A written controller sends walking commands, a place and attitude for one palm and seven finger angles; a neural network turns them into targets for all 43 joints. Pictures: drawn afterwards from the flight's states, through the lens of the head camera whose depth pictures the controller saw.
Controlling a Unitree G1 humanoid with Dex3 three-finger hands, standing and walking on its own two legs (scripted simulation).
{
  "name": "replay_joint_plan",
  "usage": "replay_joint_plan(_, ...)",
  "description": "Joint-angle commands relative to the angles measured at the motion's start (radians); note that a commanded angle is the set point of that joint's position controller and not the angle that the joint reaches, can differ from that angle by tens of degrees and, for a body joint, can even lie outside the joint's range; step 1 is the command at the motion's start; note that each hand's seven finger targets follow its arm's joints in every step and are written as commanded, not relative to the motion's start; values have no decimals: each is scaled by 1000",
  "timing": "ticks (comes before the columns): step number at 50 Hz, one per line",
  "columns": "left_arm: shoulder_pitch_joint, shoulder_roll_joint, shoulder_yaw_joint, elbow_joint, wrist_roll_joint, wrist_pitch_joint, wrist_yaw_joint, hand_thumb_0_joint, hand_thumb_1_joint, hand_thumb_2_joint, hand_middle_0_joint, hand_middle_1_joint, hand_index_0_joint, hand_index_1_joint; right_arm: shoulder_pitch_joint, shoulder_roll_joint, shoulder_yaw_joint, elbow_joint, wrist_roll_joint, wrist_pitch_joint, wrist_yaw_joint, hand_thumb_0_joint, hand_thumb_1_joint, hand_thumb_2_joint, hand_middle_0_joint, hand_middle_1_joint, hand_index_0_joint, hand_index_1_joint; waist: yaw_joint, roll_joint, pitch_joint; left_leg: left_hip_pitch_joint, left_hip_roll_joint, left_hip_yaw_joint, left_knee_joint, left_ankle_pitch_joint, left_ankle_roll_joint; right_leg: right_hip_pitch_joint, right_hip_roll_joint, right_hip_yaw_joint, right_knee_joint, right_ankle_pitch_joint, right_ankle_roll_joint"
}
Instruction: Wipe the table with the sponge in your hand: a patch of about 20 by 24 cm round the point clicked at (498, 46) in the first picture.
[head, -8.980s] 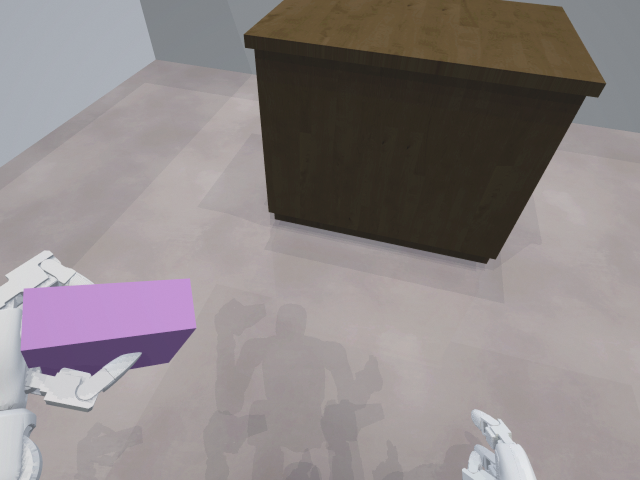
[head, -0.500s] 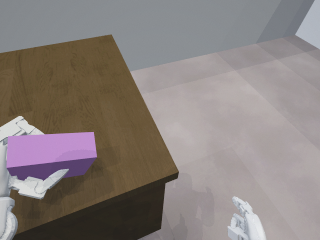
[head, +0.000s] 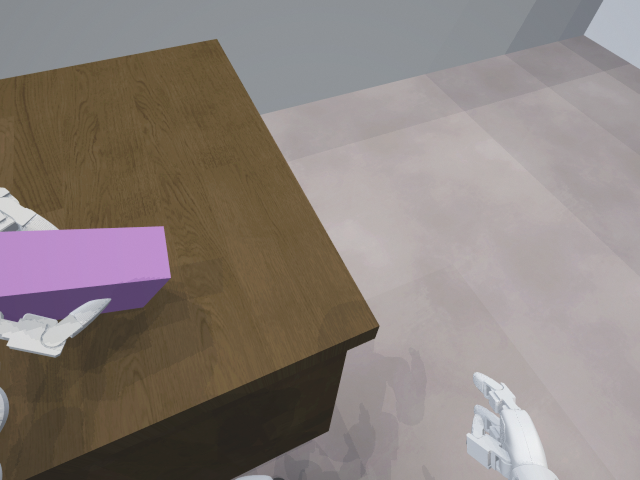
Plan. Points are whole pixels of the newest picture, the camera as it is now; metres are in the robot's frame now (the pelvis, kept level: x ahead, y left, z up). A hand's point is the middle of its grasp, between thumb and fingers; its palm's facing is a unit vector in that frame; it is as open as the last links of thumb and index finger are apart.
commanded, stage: look again from close up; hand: left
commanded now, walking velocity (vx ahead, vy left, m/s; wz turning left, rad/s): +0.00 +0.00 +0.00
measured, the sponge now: (106, 276) +0.27 +0.23 +0.15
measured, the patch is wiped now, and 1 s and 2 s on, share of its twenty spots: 0.00 0.00 0.00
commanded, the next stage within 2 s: shuffle to correct the standing spot in 0.12 s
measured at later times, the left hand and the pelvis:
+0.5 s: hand (48, 298) +0.23 +0.26 +0.16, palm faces +0.36 -0.84 -0.40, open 9.0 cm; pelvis +0.01 +0.02 +0.00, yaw +0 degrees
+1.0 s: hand (67, 381) +0.17 +0.21 +0.17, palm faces +0.28 -0.84 -0.47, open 8.9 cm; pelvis -0.07 -0.02 +0.00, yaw -1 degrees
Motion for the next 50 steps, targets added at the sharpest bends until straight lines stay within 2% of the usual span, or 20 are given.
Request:
replay_joint_plan(1,206,189,81,-348,19,-56,10,0,100,1300,-1200,-1600,-1200,-1600,-77,-111,-38,-170,-3,-56,-8,0,-900,-900,200,300,200,300,23,-50,-256,118,46,-79,-76,-37,-1,33,-25,9,-68,3,-33)
replay_joint_plan(3,172,201,122,-355,12,-70,18,0,100,1300,-1200,-1600,-1200,-1600,-78,-106,-35,-190,-12,-55,-31,0,-900,-900,200,300,200,300,8,-85,-224,92,37,-97,-81,-30,1,22,-23,-4,-57,7,-36)
replay_joint_plan(6,109,181,138,-272,3,-82,38,0,100,1300,-1200,-1600,-1200,-1600,-75,-105,-36,-159,-11,-52,-56,0,-900,-900,200,300,200,300,-1,25,-196,109,55,-102,-109,2,4,11,-17,-8,-22,52,-35)
replay_joint_plan(9,60,134,89,-199,8,-89,29,0,100,1300,-1200,-1600,-1200,-1600,-41,-107,-33,-132,-12,-61,-57,0,-900,-900,200,300,200,300,-4,123,-166,62,67,-119,-137,-56,14,38,-14,-22,-14,47,-36)
replay_joint_plan(12,16,91,14,-229,21,-95,22,0,100,1300,-1200,-1600,-1200,-1600,-51,-100,-25,-124,-13,-81,-56,0,-900,-900,200,300,200,300,-3,114,-164,88,59,-122,-131,-21,11,26,-17,-20,-37,78,-37)
replay_joint_plan(20,49,119,30,-370,31,-105,27,0,100,1300,-1200,-1600,-1200,-1600,-39,-93,-36,-138,-23,-92,-32,0,-900,-900,200,300,200,300,15,140,-283,216,125,-125,-39,546,1,7,1,-49,89,121,-27)
replay_joint_plan(23,104,136,70,-393,19,-103,23,0,100,1300,-1200,-1600,-1200,-1600,-48,-84,-39,-157,-28,-79,-23,0,-900,-900,200,300,200,300,23,194,-279,228,183,-141,-50,606,15,-39,5,-63,145,-54,-28)
replay_joint_plan(26,133,148,104,-385,7,-100,21,0,100,1300,-1200,-1600,-1200,-1600,-59,-79,-31,-159,-31,-71,-19,0,-900,-900,200,300,200,300,23,210,-268,200,208,-133,-21,615,30,-29,1,-72,112,-36,-31)
replay_joint_plan(29,118,132,84,-401,-4,-96,5,0,100,1300,-1200,-1600,-1200,-1600,-46,-90,-35,-173,-25,-65,-18,0,-900,-900,200,300,200,300,18,154,-251,101,201,-122,32,450,37,43,-25,-54,62,137,-33)
replay_joint_plan(31,153,132,95,-360,-12,-88,1,0,100,1300,-1200,-1600,-1200,-1600,-55,-80,-34,-180,-14,-63,-28,0,-900,-900,200,300,200,300,16,21,-233,41,136,-84,75,230,10,39,-49,-4,14,281,-49)
replay_joint_plan(34,149,153,90,-368,-25,-94,-5,0,100,1300,-1200,-1600,-1200,-1600,-20,-70,-47,-171,-18,-60,-46,0,-900,-900,200,300,200,300,-1,-181,-224,71,-41,-26,262,-143,-30,-152,-220,169,-143,323,-139)
replay_joint_plan(36,154,189,126,-377,-20,-98,13,0,100,1300,-1200,-1600,-1200,-1600,-29,-52,-43,-138,-20,-61,-58,0,-900,-900,200,300,200,300,11,-199,-247,35,-68,-74,406,-237,-35,-187,-301,257,-194,216,-218)
replay_joint_plan(38,154,167,104,-398,-12,-104,17,0,100,1300,-1200,-1600,-1200,-1600,-32,-34,-26,-126,-43,-61,-65,0,-900,-900,200,300,200,300,7,-176,-248,-50,-45,-89,265,-224,-33,-55,-279,183,-119,321,-213)
replay_joint_plan(40,159,151,104,-377,-14,-118,28,0,100,1300,-1200,-1600,-1200,-1600,-22,-47,-21,-108,-47,-66,-78,0,-900,-900,200,300,200,300,-16,-77,-261,17,-37,-78,-55,7,-31,5,-163,67,43,429,-124)
replay_joint_plan(41,141,169,114,-395,-13,-132,32,0,100,1300,-1200,-1600,-1200,-1600,-44,-67,-24,-105,-42,-72,-85,0,-900,-900,200,300,200,300,-17,73,-265,90,51,-184,-155,285,-8,-50,-60,-1,177,365,-55)
replay_joint_plan(42,175,154,103,-374,-4,-142,26,0,100,1300,-1200,-1600,-1200,-1600,-23,-70,-42,-110,-50,-73,-85,0,-900,-900,200,300,200,300,-8,192,-300,196,222,-347,-123,638,40,-173,2,-50,340,108,-21)
replay_joint_plan(43,171,154,101,-403,2,-158,13,0,100,1300,-1200,-1600,-1200,-1600,7,-65,-58,-113,-57,-84,-71,0,-900,-900,200,300,200,300,-9,200,-311,300,299,-369,-88,886,99,-295,33,-6,492,-217,-38)
replay_joint_plan(44,202,143,107,-370,8,-160,3,0,100,1300,-1200,-1600,-1200,-1600,14,-70,-65,-98,-57,-97,-60,0,-900,-900,200,300,200,300,-1,169,-289,340,286,-324,-62,951,111,-371,67,-4,589,-277,-48)
replay_joint_plan(47,267,119,103,-443,1,-132,15,0,100,1300,-1200,-1600,-1200,-1600,1,-90,-72,-113,-46,-91,-35,0,-900,-900,200,300,200,300,5,273,-335,368,217,-239,13,845,78,-345,19,-8,514,-209,-42)
replay_joint_plan(50,317,120,97,-447,-1,-95,29,0,100,1300,-1200,-1600,-1200,-1600,-9,-104,-71,-145,-12,-77,-21,0,-900,-900,200,300,200,300,-1,244,-276,145,168,-207,-13,369,69,-129,-8,-52,237,-137,-51)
